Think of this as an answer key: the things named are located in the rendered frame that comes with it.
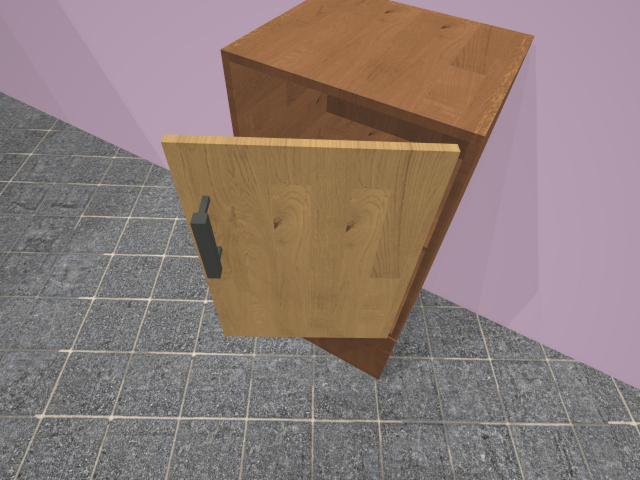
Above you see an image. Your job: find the cupboard door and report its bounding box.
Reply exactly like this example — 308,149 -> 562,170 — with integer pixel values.
161,134 -> 461,338

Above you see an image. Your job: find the handle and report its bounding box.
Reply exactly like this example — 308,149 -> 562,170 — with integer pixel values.
190,196 -> 222,279

